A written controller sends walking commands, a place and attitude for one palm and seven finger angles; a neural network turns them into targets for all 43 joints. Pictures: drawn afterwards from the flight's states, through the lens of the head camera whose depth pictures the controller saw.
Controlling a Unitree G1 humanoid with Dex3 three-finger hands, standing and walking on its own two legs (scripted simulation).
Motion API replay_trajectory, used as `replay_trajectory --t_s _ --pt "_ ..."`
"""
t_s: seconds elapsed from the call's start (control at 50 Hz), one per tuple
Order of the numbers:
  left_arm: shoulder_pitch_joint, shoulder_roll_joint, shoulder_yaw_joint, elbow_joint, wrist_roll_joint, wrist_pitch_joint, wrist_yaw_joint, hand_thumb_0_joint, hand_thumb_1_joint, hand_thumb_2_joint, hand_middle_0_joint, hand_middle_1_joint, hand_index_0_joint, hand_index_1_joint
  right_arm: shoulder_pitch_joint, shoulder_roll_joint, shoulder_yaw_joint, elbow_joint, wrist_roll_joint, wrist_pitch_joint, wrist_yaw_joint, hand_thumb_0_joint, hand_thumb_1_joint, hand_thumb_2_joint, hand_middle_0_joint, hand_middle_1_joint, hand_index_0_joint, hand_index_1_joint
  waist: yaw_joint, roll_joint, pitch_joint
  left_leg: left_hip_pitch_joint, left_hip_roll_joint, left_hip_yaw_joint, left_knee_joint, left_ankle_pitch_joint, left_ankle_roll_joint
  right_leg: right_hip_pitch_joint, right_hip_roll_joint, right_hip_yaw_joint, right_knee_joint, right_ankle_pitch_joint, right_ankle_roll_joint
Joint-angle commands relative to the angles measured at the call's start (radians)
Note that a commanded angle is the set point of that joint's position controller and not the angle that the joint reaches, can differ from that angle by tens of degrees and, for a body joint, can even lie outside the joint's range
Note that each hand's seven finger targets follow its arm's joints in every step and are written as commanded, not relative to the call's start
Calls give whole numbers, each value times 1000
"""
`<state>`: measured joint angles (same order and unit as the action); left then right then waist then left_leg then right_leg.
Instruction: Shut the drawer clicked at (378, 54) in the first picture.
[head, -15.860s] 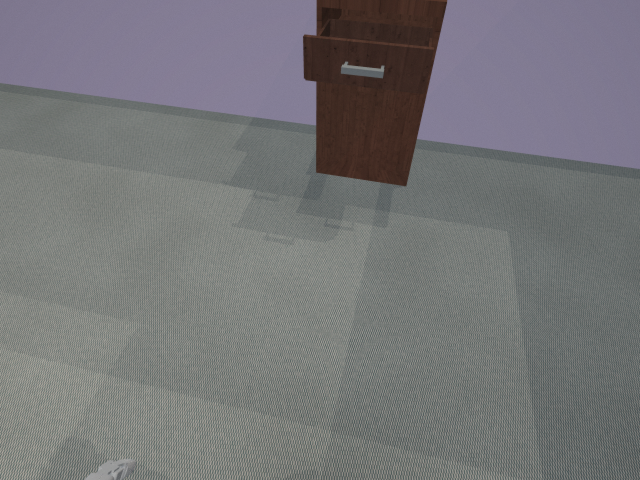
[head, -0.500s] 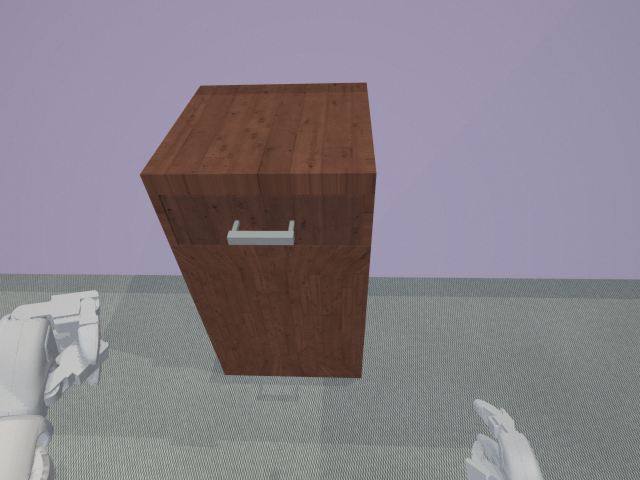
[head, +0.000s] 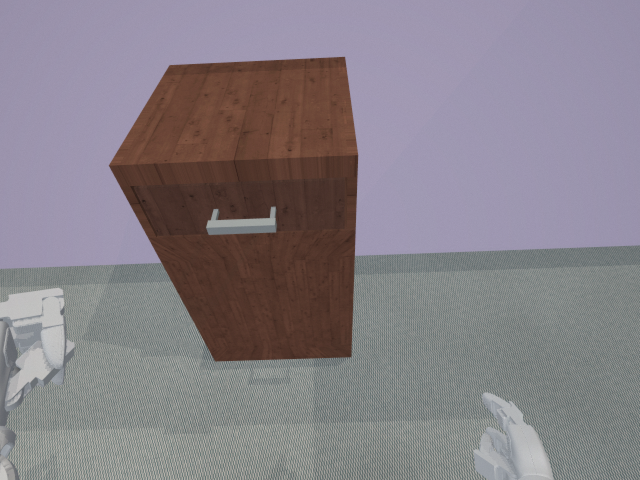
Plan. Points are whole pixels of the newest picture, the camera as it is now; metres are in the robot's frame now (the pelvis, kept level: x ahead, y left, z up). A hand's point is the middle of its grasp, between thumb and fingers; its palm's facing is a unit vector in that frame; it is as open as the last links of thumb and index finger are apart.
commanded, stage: step back with the hand held close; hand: left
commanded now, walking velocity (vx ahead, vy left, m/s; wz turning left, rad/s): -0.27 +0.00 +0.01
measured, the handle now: (243, 219) +0.61 +0.21 -0.07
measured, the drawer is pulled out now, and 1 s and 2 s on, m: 0.00 0.00 0.00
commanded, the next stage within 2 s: stop stepping back and stand still in 1.06 s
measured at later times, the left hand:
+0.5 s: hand out of the picture +0.12 +0.27 +0.15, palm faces +0.35 -0.80 -0.50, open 3.3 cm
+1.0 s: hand out of the picture +0.02 +0.28 +0.17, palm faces +0.43 -0.78 -0.45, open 3.3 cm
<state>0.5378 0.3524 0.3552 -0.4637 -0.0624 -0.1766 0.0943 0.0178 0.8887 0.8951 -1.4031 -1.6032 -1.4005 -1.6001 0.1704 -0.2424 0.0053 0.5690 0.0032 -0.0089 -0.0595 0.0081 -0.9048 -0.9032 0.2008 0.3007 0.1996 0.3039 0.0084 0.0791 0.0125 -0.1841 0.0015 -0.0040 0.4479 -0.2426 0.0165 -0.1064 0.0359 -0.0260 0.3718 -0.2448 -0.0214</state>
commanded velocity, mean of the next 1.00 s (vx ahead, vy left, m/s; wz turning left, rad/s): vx -0.32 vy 0.00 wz -0.03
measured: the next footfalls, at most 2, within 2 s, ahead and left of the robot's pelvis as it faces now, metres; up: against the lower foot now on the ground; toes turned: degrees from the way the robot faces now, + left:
right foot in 1.16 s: -0.30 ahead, -0.07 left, +0.00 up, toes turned -3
left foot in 1.32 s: -0.11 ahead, +0.09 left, +0.00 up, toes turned +0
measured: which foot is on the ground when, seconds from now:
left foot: down 0.00-1.00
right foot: down 0.00-0.82, up 0.84-1.00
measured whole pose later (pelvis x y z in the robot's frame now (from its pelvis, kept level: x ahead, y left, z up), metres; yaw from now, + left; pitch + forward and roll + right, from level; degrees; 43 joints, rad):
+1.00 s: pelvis -0.17 +0.02 -0.01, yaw +2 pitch +3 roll -5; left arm 0.60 0.41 0.43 -0.62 -0.02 -0.26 0.16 0.02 0.89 0.90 -1.41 -1.60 -1.40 -1.60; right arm 0.21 -0.16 -0.02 0.61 -0.02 -0.09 -0.05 0.01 -0.91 -0.90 0.20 0.30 0.20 0.30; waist -0.01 0.02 -0.02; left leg -0.50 0.05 -0.01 0.51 -0.07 0.05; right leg -0.35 0.10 0.03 0.97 -0.45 0.02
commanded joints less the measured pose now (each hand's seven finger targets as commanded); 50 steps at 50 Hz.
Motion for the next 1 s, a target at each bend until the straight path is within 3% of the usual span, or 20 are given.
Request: replay_trajectory --t_s 0.0,0.08,0.12,0.22,0.3,0.42,0.54,0.6,0.64,0.66,0.68,0.72,0.74,0.76,0.8,0.84,0.88,0.9,0.94,0.98 --pt "99 152 101 -177 -14 -48 13 0 900 900 -1400 -1600 -1400 -1600 -101 -99 -63 -163 3 -4 0 0 -900 -900 200 300 200 300 0 -97 -144 55 39 -16 -23 408 29 -6 -90 37 -19 446 35" --pt "116 200 135 -268 -20 -52 29 0 900 900 -1400 -1600 -1400 -1600 -106 -97 -65 -191 10 13 -14 0 -900 -900 200 300 200 300 2 -93 -211 34 43 -20 -19 451 27 22 -83 31 17 480 41" --pt "102 235 156 -319 -19 -55 39 0 900 900 -1400 -1600 -1400 -1600 -105 -104 -65 -198 9 11 -24 0 -900 -900 200 300 200 300 4 -38 -231 28 47 -25 -20 469 29 21 -77 31 33 480 44" --pt "118 215 134 -330 -10 -54 51 0 900 900 -1400 -1600 -1400 -1600 -86 -109 -68 -193 6 -3 -32 0 -900 -900 200 300 200 300 -3 22 -199 -29 62 -53 -46 409 32 -7 -52 24 54 360 46" --pt "123 190 122 -280 -2 -62 54 0 900 900 -1400 -1600 -1400 -1600 -78 -110 -71 -184 6 -11 -29 0 -900 -900 200 300 200 300 -11 -5 -141 -142 73 -73 -93 215 39 -4 -39 30 63 243 45" --pt "87 188 136 -270 23 -89 55 0 900 900 -1400 -1600 -1400 -1600 -93 -129 -70 -199 4 -35 -32 0 -900 -900 200 300 200 300 -13 16 -59 -449 116 -148 -204 -278 81 98 -12 57 136 66 45" --pt "47 179 138 -320 54 -111 56 0 900 900 -1400 -1600 -1400 -1600 -76 -128 -68 -203 -2 -71 -37 0 -900 -900 200 300 200 300 -9 31 -67 -630 152 -190 -205 -462 112 182 13 83 258 16 45" --pt "50 199 157 -338 53 -123 59 0 900 900 -1400 -1600 -1400 -1600 -62 -120 -76 -199 -8 -84 -31 0 -900 -900 200 300 200 300 -18 -42 -59 -530 82 -124 -30 -411 86 2 -48 211 109 -121 9" --pt "47 206 149 -356 35 -126 66 0 900 900 -1400 -1600 -1400 -1600 -34 -99 -78 -171 -10 -80 -21 0 -900 -900 200 300 200 300 -28 -160 -71 -299 1 -49 209 -235 22 -255 -183 349 -77 -222 -56" --pt "32 209 139 -355 28 -127 73 0 900 900 -1400 -1600 -1400 -1600 -23 -90 -81 -152 -11 -74 -14 0 -900 -900 200 300 200 300 -34 -226 -83 -182 -23 -19 330 -166 -4 -374 -258 387 -143 -244 -93" --pt "22 198 125 -342 26 -125 79 0 900 900 -1400 -1600 -1400 -1600 -20 -84 -82 -140 -14 -65 -9 0 -900 -900 200 300 200 300 -40 -249 -86 -120 -21 -11 390 -131 -12 -430 -292 365 -164 -241 -111" --pt "2 194 118 -336 27 -126 88 0 900 900 -1400 -1600 -1400 -1600 -20 -82 -80 -128 -13 -61 -11 0 -900 -900 200 300 200 300 -52 -235 -93 -61 -15 -13 323 -101 -5 -455 -256 272 -130 -171 -84" --pt "8 200 125 -329 27 -125 90 0 900 900 -1400 -1600 -1400 -1600 -33 -83 -76 -124 -9 -61 -16 0 -900 -900 200 300 200 300 -49 -192 -61 -49 6 -32 194 -101 4 -467 -207 214 -82 -167 -51" --pt "15 196 125 -337 24 -130 89 0 900 900 -1400 -1600 -1400 -1600 -49 -94 -71 -131 -9 -63 -23 0 -900 -900 200 300 200 300 -43 -90 -30 -113 50 -106 17 -148 26 -430 -120 148 13 -186 -12" --pt "4 203 156 -356 47 -145 92 0 900 900 -1400 -1600 -1400 -1600 -72 -122 -71 -143 -12 -88 -36 0 -900 -900 200 300 200 300 -26 201 -32 -487 279 -376 -275 -319 131 -111 55 50 458 -45 46" --pt "28 214 188 -316 51 -149 84 0 900 900 -1400 -1600 -1400 -1600 -56 -85 -82 -125 -24 -110 -29 0 -900 -900 200 300 200 300 -25 197 -96 -582 362 -407 -347 -422 182 -49 63 113 787 -151 41" --pt "25 205 184 -349 50 -149 80 0 900 900 -1400 -1600 -1400 -1600 -53 -93 -94 -119 -26 -122 -12 0 -900 -900 200 300 200 300 -20 75 -89 -489 340 -343 -259 -312 186 -133 56 122 787 -171 38" --pt "38 192 166 -372 40 -147 80 0 900 900 -1400 -1600 -1400 -1600 -52 -94 -95 -115 -27 -130 -3 0 -900 -900 200 300 200 300 -14 62 -103 -390 311 -302 -234 -245 172 -181 50 100 720 -195 39" --pt "79 171 130 -399 27 -143 77 0 900 900 -1400 -1600 -1400 -1600 -48 -85 -88 -103 -28 -144 8 0 -900 -900 200 300 200 300 -12 54 -147 -220 273 -263 -215 -167 136 -231 36 51 565 -255 36" --pt "93 162 102 -433 15 -142 68 0 900 900 -1400 -1600 -1400 -1600 -29 -83 -77 -78 -34 -159 18 0 -900 -900 200 300 200 300 -19 114 -196 -58 235 -241 -252 -120 96 -257 55 13 414 -301 26"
